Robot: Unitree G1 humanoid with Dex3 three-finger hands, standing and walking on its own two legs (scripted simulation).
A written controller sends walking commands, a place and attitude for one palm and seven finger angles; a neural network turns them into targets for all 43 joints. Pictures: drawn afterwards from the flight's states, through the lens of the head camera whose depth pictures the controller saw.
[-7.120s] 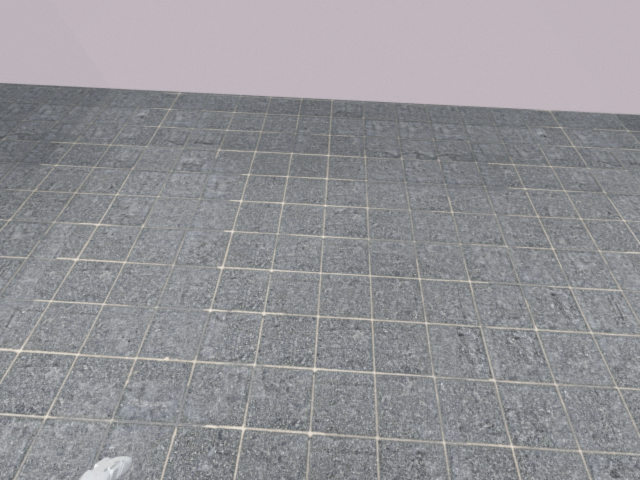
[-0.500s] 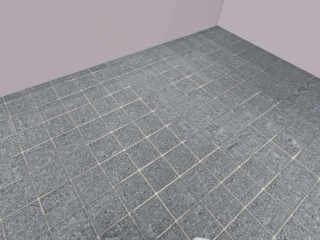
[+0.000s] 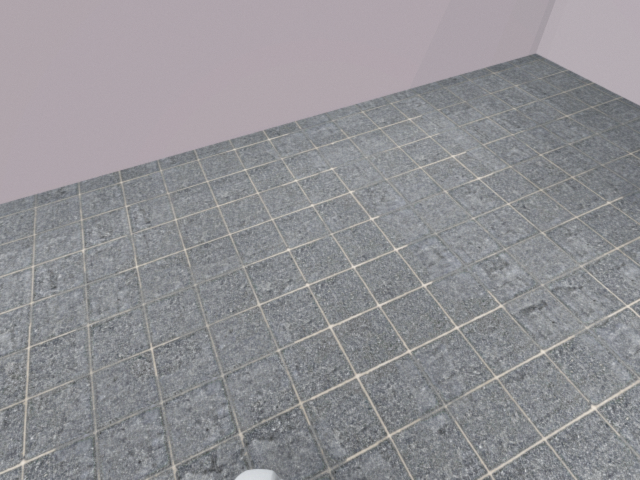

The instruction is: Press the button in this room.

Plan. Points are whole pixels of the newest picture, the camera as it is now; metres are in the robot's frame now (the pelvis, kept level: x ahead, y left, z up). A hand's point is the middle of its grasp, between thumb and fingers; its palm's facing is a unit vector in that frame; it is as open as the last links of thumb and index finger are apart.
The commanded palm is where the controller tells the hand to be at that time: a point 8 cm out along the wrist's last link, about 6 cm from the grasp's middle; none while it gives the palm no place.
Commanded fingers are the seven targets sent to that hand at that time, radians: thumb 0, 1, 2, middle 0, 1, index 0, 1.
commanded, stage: turn or walk to find it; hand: left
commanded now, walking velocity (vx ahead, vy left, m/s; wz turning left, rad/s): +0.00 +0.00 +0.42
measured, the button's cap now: out of the picture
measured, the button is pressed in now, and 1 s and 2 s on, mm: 0 0 0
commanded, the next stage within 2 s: none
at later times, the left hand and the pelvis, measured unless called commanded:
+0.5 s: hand out of the picture +0.00 +0.28 -0.16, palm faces +0.23 -0.94 -0.24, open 7.4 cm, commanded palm none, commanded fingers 0.00 0.90 0.90 -0.20 -0.30 -0.20 -0.30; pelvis -0.04 +0.06 +0.00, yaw +11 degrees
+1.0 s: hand out of the picture -0.07 +0.19 -0.14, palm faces +0.43 -0.86 -0.27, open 7.4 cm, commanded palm none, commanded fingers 0.00 0.90 0.90 -0.20 -0.30 -0.20 -0.30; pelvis -0.06 -0.01 +0.00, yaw +25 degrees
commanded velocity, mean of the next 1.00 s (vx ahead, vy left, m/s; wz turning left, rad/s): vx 0.00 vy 0.00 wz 0.42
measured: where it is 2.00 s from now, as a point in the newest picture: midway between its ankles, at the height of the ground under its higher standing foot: outside the picture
